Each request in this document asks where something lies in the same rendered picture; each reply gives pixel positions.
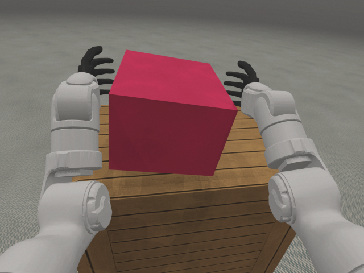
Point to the pedestal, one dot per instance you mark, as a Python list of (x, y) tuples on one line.
[(176, 223)]

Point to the left robot forearm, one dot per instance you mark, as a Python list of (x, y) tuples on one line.
[(75, 124)]

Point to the carton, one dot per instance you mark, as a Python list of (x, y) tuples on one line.
[(167, 115)]

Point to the robot left hand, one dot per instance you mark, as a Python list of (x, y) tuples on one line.
[(88, 63)]

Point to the robot right hand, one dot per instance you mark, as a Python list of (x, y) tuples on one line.
[(251, 77)]

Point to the right robot forearm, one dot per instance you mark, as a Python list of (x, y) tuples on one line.
[(286, 143)]

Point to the robot right upper arm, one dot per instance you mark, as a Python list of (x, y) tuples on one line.
[(308, 200)]

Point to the robot left upper arm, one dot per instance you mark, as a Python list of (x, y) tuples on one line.
[(70, 215)]

